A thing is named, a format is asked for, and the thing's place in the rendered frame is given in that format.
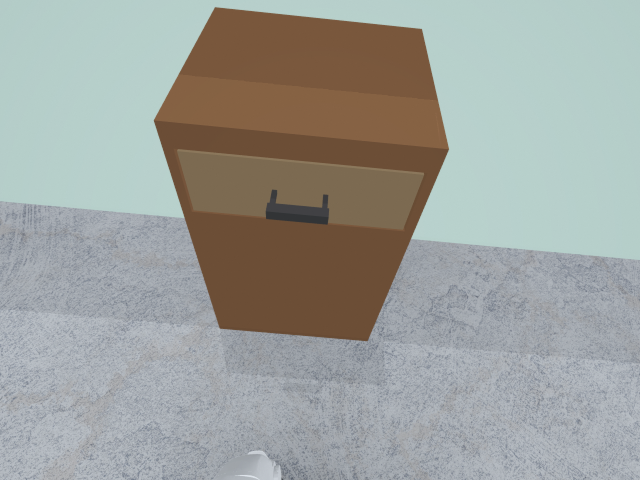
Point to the robot left shin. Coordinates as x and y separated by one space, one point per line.
258 452

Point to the drawer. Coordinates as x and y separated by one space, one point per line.
239 184

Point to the cabinet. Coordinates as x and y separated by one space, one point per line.
307 89

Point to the robot left thigh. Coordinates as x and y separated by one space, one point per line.
250 467

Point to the handle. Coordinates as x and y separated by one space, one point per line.
297 213

